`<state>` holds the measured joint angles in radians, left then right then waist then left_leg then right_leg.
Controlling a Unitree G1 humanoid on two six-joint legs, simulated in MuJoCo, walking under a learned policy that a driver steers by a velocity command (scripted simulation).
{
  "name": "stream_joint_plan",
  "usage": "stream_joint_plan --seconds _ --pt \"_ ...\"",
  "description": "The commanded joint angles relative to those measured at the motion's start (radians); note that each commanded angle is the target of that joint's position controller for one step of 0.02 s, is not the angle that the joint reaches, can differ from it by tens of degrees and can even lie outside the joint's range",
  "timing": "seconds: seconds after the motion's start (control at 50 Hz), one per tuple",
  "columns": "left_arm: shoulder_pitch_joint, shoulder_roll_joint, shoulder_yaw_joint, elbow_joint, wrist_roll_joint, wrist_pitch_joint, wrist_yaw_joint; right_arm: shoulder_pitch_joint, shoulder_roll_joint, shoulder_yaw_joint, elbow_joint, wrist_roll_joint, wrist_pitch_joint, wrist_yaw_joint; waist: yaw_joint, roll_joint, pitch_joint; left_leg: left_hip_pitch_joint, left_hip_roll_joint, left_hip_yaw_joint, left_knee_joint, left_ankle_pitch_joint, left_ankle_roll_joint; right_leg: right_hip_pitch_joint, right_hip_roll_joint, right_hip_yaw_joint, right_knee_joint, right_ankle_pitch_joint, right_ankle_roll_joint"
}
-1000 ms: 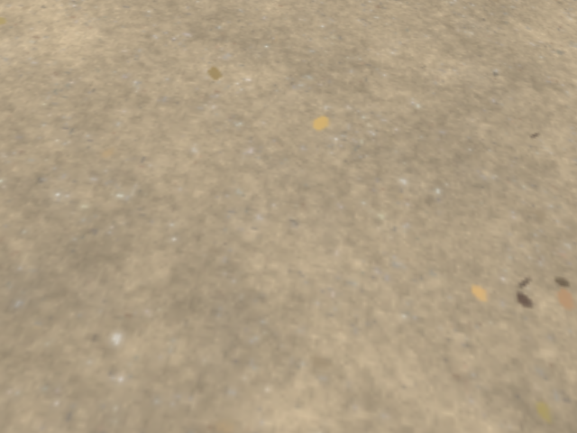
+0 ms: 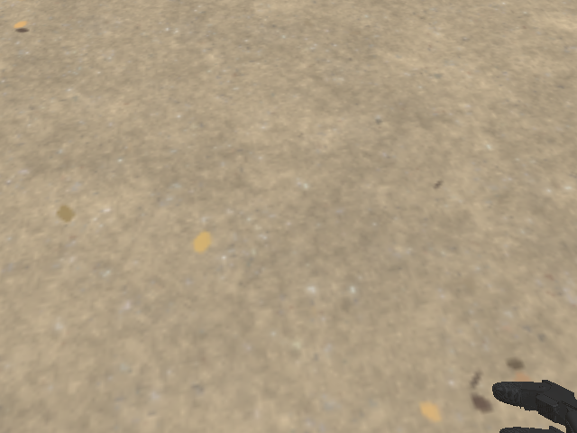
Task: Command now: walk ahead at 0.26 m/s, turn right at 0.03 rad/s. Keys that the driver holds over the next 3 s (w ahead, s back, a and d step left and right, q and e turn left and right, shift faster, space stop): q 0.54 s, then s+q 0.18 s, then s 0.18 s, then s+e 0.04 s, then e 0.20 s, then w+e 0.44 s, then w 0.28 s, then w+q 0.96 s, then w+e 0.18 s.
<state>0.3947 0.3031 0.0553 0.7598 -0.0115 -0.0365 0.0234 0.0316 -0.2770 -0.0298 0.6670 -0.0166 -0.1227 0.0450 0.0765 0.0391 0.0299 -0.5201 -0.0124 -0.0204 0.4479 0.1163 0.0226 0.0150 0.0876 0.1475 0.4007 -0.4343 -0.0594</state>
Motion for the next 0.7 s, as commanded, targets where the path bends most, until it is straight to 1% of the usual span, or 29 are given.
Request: stream_joint_plan --seconds 0.02,0.04,0.06,0.08,0.1,0.12,0.14,0.16,0.18,0.22,0.26,0.28,0.32,0.34,0.38,0.4,0.42,0.44,0.46,0.48,0.5,0.52,0.54,0.56,0.58,0.6,0.62,0.66,0.7 --pt "-0.009 0.090 0.016 -0.077 0.028 -0.004 0.003 0.245 -0.204 -0.063 0.000 -0.023 -0.017 -0.008 -0.135 -0.034 -0.274 0.555 0.144 -0.118 0.074 0.442 0.127 -0.188 -0.125 0.029 0.436 0.680 0.000" --pt "0.168 0.018 -0.009 -0.045 0.025 -0.007 -0.005 0.285 -0.221 -0.063 0.021 -0.023 -0.001 -0.007 -0.077 0.225 -0.429 0.873 0.398 -0.471 0.084 0.640 0.335 -0.481 0.015 -0.032 0.827 -0.101 0.090" --pt "0.193 0.099 0.001 -0.021 0.016 -0.006 -0.013 0.317 -0.160 -0.052 0.030 0.014 0.013 0.001 -0.101 0.169 -0.497 0.887 0.398 -0.606 0.020 0.473 0.357 -0.541 -0.001 0.030 0.921 -0.229 0.105" --pt "0.065 0.151 0.016 -0.051 0.003 0.001 -0.012 0.224 -0.141 -0.046 0.003 0.035 0.025 -0.001 -0.115 0.087 -0.354 0.766 0.348 -0.511 -0.013 0.306 0.312 -0.596 -0.055 0.014 0.945 -0.169 0.113" --pt "-0.047 0.158 0.019 -0.078 0.009 0.008 -0.006 0.158 -0.121 -0.038 -0.010 0.035 0.039 -0.005 -0.117 0.005 -0.236 0.620 0.292 -0.429 -0.050 0.219 0.268 -0.617 -0.080 -0.024 0.898 -0.117 0.118" --pt "-0.103 0.150 0.020 -0.101 0.017 0.017 0.002 0.124 -0.128 -0.038 -0.015 0.029 0.048 -0.010 -0.102 -0.015 -0.156 0.489 0.271 -0.398 -0.080 0.182 0.254 -0.613 -0.098 -0.037 0.849 -0.073 0.121" --pt "-0.112 0.137 0.021 -0.115 0.020 0.026 0.008 0.118 -0.148 -0.045 -0.015 0.020 0.056 -0.017 -0.081 0.005 -0.128 0.398 0.237 -0.376 -0.113 0.147 0.242 -0.564 -0.109 -0.040 0.790 -0.042 0.120" --pt "-0.090 0.114 0.017 -0.113 0.018 0.032 0.013 0.106 -0.155 -0.050 -0.017 0.014 0.064 -0.020 -0.060 0.036 -0.113 0.336 0.205 -0.345 -0.135 0.115 0.229 -0.517 -0.107 -0.047 0.716 -0.035 0.122" --pt "-0.067 0.088 0.011 -0.105 0.018 0.035 0.019 0.095 -0.157 -0.054 -0.018 0.010 0.069 -0.022 -0.045 0.057 -0.116 0.295 0.188 -0.318 -0.142 0.118 0.224 -0.479 -0.100 -0.061 0.642 -0.044 0.125" --pt "-0.073 0.071 0.007 -0.103 0.022 0.038 0.029 0.101 -0.176 -0.064 -0.019 0.011 0.080 -0.032 -0.046 0.075 -0.142 0.264 0.181 -0.307 -0.140 0.149 0.237 -0.439 -0.084 -0.075 0.543 -0.033 0.136" --pt "-0.098 0.075 0.009 -0.107 0.023 0.043 0.031 0.103 -0.193 -0.075 -0.021 0.023 0.096 -0.045 -0.054 0.071 -0.172 0.239 0.172 -0.317 -0.147 0.017 0.229 -0.403 -0.079 -0.066 0.479 0.052 0.141" --pt "-0.118 0.077 0.010 -0.112 0.021 0.046 0.030 0.099 -0.196 -0.078 -0.024 0.028 0.105 -0.051 -0.059 0.072 -0.169 0.219 0.163 -0.327 -0.156 -0.086 0.218 -0.390 -0.075 -0.062 0.450 0.086 0.141" --pt "-0.161 0.074 0.011 -0.127 0.019 0.047 0.026 0.096 -0.193 -0.080 -0.027 0.031 0.121 -0.059 -0.071 0.084 -0.142 0.184 0.145 -0.357 -0.168 -0.265 0.201 -0.378 -0.066 -0.056 0.394 0.119 0.139" --pt "-0.179 0.073 0.011 -0.134 0.018 0.043 0.023 0.099 -0.191 -0.080 -0.028 0.030 0.128 -0.061 -0.077 0.092 -0.129 0.180 0.140 -0.376 -0.167 -0.316 0.195 -0.375 -0.062 -0.054 0.362 0.122 0.137" --pt "-0.197 0.075 0.014 -0.144 0.013 0.028 0.015 0.109 -0.189 -0.082 -0.029 0.031 0.139 -0.065 -0.085 0.107 -0.117 0.202 0.137 -0.419 -0.144 -0.335 0.184 -0.360 -0.052 -0.053 0.278 0.121 0.127" --pt "-0.189 0.075 0.017 -0.143 0.010 0.018 0.010 0.108 -0.187 -0.081 -0.031 0.033 0.145 -0.067 -0.077 0.111 -0.116 0.214 0.131 -0.436 -0.123 -0.318 0.173 -0.335 -0.048 -0.056 0.208 0.141 0.117" --pt "-0.165 0.074 0.020 -0.135 0.008 0.009 0.005 0.098 -0.183 -0.080 -0.035 0.038 0.152 -0.070 -0.058 0.112 -0.115 0.212 0.116 -0.442 -0.093 -0.301 0.152 -0.282 -0.046 -0.069 0.100 0.199 0.103" --pt "-0.146 0.091 0.029 -0.130 0.010 0.003 0.004 0.113 -0.166 -0.075 -0.034 0.044 0.157 -0.072 -0.048 0.099 -0.115 0.188 0.083 -0.430 -0.049 -0.325 0.116 -0.208 -0.077 -0.062 -0.004 0.257 0.083" --pt "-0.124 0.156 0.044 -0.137 0.026 0.003 0.010 0.152 -0.119 -0.061 -0.036 0.038 0.158 -0.071 -0.063 -0.023 -0.145 0.109 0.019 -0.352 0.102 -0.506 0.058 -0.110 -0.259 0.082 -0.067 0.266 0.017" --pt "-0.165 0.232 0.063 -0.139 0.060 0.017 0.008 0.156 -0.102 -0.061 -0.070 0.041 0.149 -0.070 -0.103 -0.304 -0.081 -0.073 -0.140 -0.127 0.303 -0.688 0.000 -0.142 -0.438 0.319 -0.128 0.386 -0.130" --pt "-0.196 0.183 0.053 -0.160 0.074 0.014 0.007 0.179 -0.184 -0.085 -0.054 0.024 0.139 -0.070 -0.089 -0.273 -0.090 -0.070 -0.077 -0.128 0.549 -0.726 -0.044 -0.198 -0.498 0.362 -0.129 0.446 -0.204" --pt "-0.246 0.127 0.036 -0.176 0.062 0.011 0.010 0.205 -0.218 -0.102 -0.031 0.034 0.144 -0.068 -0.109 -0.201 -0.081 -0.062 -0.061 -0.132 0.649 -0.670 -0.061 -0.213 -0.448 0.268 -0.109 0.466 -0.183" --pt "-0.287 0.103 0.030 -0.182 0.044 0.010 0.011 0.233 -0.205 -0.105 -0.005 0.037 0.159 -0.073 -0.124 -0.160 -0.066 -0.067 -0.052 -0.116 0.702 -0.616 -0.083 -0.210 -0.382 0.166 -0.090 0.464 -0.140" --pt "-0.308 0.091 0.025 -0.183 0.029 0.010 0.013 0.240 -0.188 -0.103 0.001 0.033 0.172 -0.078 -0.120 -0.159 -0.051 -0.089 -0.049 -0.112 0.759 -0.577 -0.103 -0.194 -0.354 0.109 -0.067 0.537 -0.126" --pt "-0.309 0.087 0.021 -0.180 0.026 0.014 0.016 0.238 -0.162 -0.096 -0.002 0.034 0.180 -0.078 -0.117 -0.162 -0.045 -0.086 -0.050 -0.100 0.792 -0.568 -0.121 -0.196 -0.339 0.052 -0.045 0.678 -0.131" --pt "-0.300 0.089 0.022 -0.176 0.030 0.019 0.017 0.225 -0.147 -0.091 -0.014 0.038 0.184 -0.078 -0.110 -0.166 -0.049 -0.075 -0.052 -0.076 0.787 -0.556 -0.135 -0.188 -0.324 0.003 -0.030 0.783 -0.140" --pt "-0.284 0.093 0.025 -0.170 0.034 0.025 0.020 0.203 -0.134 -0.086 -0.029 0.044 0.184 -0.078 -0.097 -0.180 -0.063 -0.080 -0.048 -0.060 0.759 -0.543 -0.146 -0.148 -0.325 -0.021 -0.015 0.856 -0.151" --pt "-0.255 0.104 0.032 -0.158 0.035 0.040 0.028 0.164 -0.116 -0.077 -0.057 0.046 0.186 -0.077 -0.070 -0.204 -0.094 -0.085 -0.024 -0.050 0.681 -0.539 -0.161 -0.060 -0.352 -0.035 0.011 0.941 -0.174" --pt "-0.263 0.121 0.041 -0.153 0.031 0.054 0.032 0.158 -0.103 -0.068 -0.072 0.043 0.189 -0.069 -0.066 -0.215 -0.124 -0.026 0.007 -0.029 0.583 -0.544 -0.161 -0.037 -0.370 -0.059 0.030 0.976 -0.180"
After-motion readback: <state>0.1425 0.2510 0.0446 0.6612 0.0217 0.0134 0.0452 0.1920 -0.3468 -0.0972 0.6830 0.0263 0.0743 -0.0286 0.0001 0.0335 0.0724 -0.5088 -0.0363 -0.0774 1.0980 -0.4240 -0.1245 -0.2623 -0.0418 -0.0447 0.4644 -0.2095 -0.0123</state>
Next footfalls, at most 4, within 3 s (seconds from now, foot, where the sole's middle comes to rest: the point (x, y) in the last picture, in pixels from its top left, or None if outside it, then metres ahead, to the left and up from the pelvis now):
0.46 right None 0.22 -0.12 -0.76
0.86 left None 0.07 0.11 -0.76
1.34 right None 0.02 -0.15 -0.76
1.82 left None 0.33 0.13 -0.76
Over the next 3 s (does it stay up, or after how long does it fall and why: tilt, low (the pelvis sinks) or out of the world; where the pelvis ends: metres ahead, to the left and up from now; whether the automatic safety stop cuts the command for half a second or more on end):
stays up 0.79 0.17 0.02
